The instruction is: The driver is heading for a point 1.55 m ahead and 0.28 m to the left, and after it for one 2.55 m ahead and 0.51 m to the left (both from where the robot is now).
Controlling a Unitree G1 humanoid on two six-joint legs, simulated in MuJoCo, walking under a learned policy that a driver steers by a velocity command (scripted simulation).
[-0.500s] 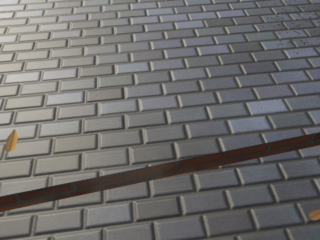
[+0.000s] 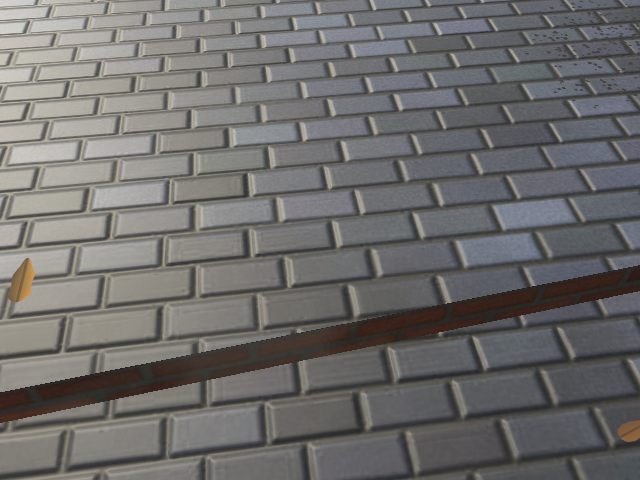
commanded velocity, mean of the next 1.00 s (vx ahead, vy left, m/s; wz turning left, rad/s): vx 0.12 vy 0.00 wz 0.00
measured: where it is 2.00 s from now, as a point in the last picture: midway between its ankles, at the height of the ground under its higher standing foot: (341, 433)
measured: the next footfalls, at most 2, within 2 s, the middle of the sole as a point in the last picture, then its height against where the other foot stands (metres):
left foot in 1.28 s outside the picture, level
right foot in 1.80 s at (379, 400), level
